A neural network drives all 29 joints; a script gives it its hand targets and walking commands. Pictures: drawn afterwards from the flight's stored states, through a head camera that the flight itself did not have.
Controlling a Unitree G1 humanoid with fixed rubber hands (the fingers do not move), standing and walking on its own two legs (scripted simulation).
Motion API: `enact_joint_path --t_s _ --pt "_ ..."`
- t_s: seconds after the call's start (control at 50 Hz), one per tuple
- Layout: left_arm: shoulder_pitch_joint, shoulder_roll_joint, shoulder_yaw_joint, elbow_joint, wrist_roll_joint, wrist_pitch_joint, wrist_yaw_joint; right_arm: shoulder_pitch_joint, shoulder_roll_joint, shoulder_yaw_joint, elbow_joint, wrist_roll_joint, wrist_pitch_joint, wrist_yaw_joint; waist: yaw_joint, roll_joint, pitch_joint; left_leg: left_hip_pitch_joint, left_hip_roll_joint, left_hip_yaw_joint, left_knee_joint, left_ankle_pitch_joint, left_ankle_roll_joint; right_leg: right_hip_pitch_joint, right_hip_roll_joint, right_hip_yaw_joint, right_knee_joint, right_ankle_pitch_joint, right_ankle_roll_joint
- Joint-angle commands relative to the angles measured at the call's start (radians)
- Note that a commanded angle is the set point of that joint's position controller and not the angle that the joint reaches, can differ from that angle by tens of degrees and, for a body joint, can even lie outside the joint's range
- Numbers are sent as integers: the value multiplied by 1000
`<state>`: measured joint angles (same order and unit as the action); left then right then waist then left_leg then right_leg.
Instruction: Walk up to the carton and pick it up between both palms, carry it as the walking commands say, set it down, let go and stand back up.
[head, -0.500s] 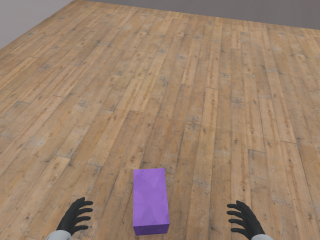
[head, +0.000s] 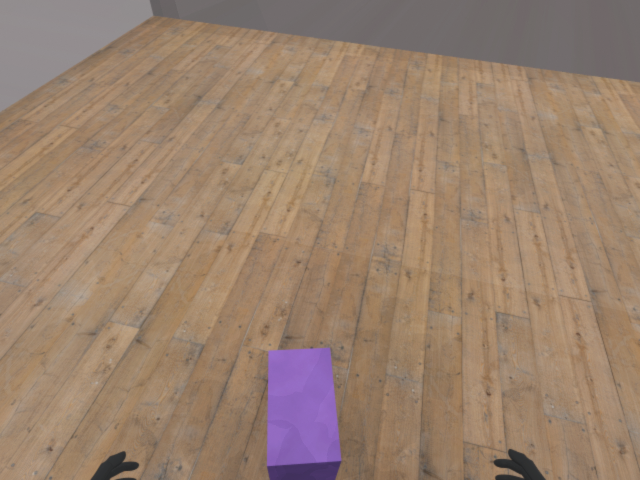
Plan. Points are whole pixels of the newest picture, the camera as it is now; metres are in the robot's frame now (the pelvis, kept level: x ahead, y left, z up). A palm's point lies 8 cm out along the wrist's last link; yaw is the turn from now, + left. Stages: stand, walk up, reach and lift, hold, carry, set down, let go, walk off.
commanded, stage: stand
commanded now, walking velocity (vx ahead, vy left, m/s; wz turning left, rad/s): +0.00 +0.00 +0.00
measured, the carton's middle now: (301, 415) +0.42 +0.02 -0.66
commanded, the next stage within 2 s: none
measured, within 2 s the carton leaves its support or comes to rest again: neither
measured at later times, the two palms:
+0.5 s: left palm out of the picture +0.07 +0.28 -0.10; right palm out of the picture +0.08 -0.28 -0.10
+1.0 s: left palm out of the picture +0.05 +0.29 -0.10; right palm out of the picture +0.06 -0.29 -0.10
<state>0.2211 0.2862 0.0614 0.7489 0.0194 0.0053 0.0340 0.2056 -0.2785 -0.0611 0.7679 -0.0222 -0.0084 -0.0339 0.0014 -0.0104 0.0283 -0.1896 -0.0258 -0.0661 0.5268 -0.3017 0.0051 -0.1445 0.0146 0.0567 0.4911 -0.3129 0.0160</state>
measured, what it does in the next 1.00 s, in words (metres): stands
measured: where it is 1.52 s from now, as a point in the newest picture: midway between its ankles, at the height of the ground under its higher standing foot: outside the picture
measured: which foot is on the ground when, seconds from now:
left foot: down 0.00-1.00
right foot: down 0.00-1.00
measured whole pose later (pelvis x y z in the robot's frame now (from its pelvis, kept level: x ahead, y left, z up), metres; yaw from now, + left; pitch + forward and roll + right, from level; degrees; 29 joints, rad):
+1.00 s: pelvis -0.03 +0.00 +0.01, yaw +0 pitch -3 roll +0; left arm 0.21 0.33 0.03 0.93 0.00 -0.01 0.03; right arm 0.17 -0.32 -0.03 0.96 0.00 -0.02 -0.03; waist 0.00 -0.01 0.04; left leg -0.16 -0.03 -0.06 0.42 -0.21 0.00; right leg -0.12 0.01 0.06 0.40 -0.23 0.02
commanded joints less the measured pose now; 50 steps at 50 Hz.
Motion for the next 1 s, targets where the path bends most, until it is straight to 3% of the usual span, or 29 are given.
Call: enact_joint_path --t_s 0.0,0.98 --pt "-13 127 27 -49 0 -16 6 -20 -142 -31 -46 2 -15 -5 0 22 -35 20 78 -53 -78 293 3 -18 -55 27 -63 221 -4" --pt "-18 189 2 144 -17 -29 3 -55 -194 1 153 21 -18 0 1 13 11 19 107 -83 -194 151 7 -8 -97 76 -163 137 -14"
